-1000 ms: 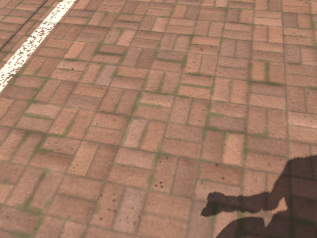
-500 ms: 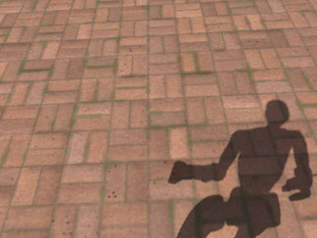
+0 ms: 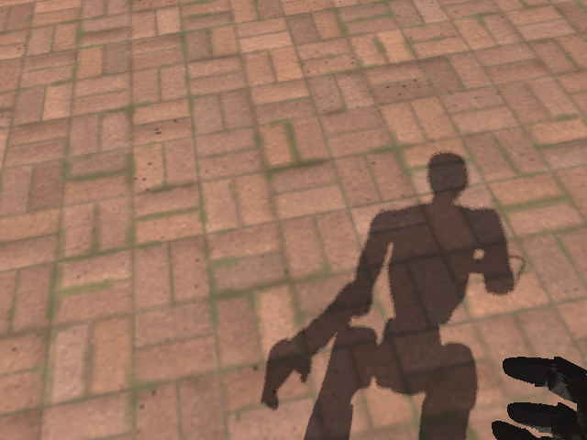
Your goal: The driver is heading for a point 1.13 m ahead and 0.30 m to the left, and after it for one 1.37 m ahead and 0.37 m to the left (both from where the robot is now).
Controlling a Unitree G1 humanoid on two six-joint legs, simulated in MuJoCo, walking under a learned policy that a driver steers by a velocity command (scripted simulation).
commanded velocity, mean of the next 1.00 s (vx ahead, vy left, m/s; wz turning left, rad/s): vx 0.49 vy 0.00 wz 0.30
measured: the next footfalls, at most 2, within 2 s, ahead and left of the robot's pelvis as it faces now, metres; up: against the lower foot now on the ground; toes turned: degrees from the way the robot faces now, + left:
left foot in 0.02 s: +0.17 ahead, +0.12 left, +0.00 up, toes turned -3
right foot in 0.46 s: +0.43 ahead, -0.13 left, +0.00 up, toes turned +7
